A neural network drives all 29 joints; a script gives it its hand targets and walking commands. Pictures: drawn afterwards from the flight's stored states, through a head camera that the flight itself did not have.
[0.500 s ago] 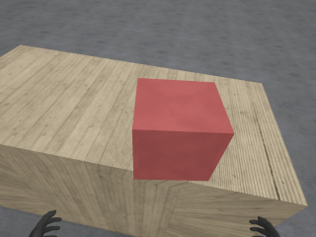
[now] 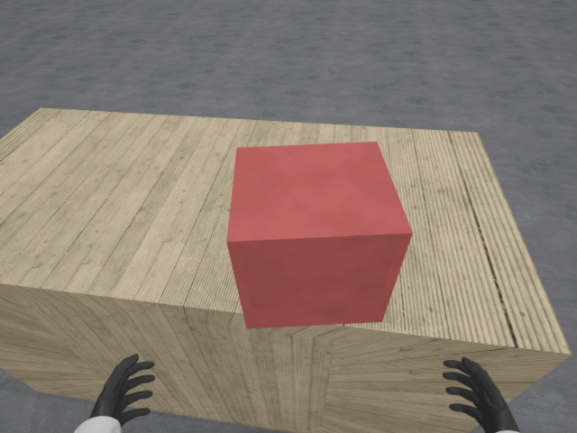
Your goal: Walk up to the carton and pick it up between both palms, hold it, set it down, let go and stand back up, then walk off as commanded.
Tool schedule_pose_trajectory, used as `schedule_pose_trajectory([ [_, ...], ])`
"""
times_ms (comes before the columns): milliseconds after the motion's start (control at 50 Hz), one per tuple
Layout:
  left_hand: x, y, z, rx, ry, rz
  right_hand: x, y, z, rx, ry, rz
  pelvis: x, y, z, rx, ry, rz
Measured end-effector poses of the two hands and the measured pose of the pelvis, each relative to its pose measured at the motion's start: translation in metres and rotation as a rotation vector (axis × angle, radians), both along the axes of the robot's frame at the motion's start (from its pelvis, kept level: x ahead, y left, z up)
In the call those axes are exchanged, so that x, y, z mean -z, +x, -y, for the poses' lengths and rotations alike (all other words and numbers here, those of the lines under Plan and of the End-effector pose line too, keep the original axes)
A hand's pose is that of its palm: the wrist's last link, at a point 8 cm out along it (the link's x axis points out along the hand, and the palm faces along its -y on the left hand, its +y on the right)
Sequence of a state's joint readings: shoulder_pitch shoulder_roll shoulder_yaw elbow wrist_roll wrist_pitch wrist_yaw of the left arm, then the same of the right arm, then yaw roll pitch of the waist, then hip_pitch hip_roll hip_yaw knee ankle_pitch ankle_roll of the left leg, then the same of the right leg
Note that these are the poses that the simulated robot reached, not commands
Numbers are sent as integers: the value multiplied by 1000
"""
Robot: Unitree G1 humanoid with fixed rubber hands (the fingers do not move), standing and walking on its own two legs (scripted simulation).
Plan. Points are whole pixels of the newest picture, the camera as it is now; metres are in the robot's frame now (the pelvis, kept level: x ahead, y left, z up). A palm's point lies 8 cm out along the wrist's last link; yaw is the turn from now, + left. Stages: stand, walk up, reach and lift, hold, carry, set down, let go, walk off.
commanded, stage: reach and lift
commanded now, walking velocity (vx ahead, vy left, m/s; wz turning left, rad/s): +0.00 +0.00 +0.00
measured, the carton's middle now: (310, 236) +0.41 -0.02 +0.06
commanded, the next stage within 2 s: none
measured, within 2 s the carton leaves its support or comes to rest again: neither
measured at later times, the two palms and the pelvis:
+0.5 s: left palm (112, 385) +0.19 +0.24 +0.02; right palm (479, 393) +0.19 -0.22 +0.01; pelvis +0.02 +0.03 +0.01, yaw -1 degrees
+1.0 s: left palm (136, 329) +0.24 +0.21 +0.06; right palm (491, 356) +0.22 -0.23 +0.06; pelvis +0.03 +0.03 +0.01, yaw -3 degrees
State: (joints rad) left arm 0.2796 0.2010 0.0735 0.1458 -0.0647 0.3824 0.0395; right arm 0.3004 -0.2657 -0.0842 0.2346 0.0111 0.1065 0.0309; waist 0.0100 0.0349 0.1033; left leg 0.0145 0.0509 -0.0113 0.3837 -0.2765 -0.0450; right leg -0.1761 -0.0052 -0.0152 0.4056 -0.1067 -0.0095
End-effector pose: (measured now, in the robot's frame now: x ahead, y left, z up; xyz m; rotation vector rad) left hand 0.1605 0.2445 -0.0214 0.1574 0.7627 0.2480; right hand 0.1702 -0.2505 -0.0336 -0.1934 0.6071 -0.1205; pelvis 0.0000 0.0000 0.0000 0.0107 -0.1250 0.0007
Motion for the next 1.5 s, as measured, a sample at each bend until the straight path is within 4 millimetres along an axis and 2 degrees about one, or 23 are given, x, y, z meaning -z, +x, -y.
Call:
schedule_pose_trajectory([
  [80,3,2,3,-16,-15,35,-10,-3,6,9,-17,-10,-1,6,-1,10,-4,-14],
  [140,-2,7,5,-24,-7,95,-15,0,1,0,10,14,-2,13,-2,13,-10,-24],
  [320,-18,19,12,-4,-33,175,-30,30,-25,-33,75,110,-4,24,-12,-4,-18,-26],
  [440,-29,21,9,5,-49,216,-37,24,-28,1,70,132,-6,23,-24,0,-18,-38],
  [560,-53,35,12,33,-64,345,-55,21,-32,14,94,211,-6,26,-34,26,-24,-53],
  [620,-60,43,17,35,-85,393,-64,23,-31,5,105,244,-6,28,-37,39,-27,-51],
  [720,-61,49,26,15,-114,393,-73,27,-28,-3,119,262,-6,31,-40,46,-31,-40],
  [820,-73,54,31,8,-107,428,-87,32,-28,-14,133,312,-6,32,-38,49,-30,-36],
  [920,-82,66,34,12,-85,441,-90,41,-26,-9,154,324,-6,31,-34,52,-24,-47],
  [1060,-91,91,45,39,-95,430,-93,57,-18,-1,157,314,-6,28,-24,53,-16,-73],
  [1160,-105,112,55,63,-111,454,-111,75,-11,-6,150,368,-6,28,-16,61,-13,-97],
  [1240,-111,120,58,66,-121,454,-125,92,-13,-39,160,397,-7,27,-9,62,-15,-103],
  [1340,-115,121,51,40,-119,430,-132,112,-20,-67,179,382,-7,22,-2,52,-14,-97],
  [1500,-139,125,34,8,-97,471,-149,142,-32,-74,190,410,-6,12,0,19,-8,-97],
])
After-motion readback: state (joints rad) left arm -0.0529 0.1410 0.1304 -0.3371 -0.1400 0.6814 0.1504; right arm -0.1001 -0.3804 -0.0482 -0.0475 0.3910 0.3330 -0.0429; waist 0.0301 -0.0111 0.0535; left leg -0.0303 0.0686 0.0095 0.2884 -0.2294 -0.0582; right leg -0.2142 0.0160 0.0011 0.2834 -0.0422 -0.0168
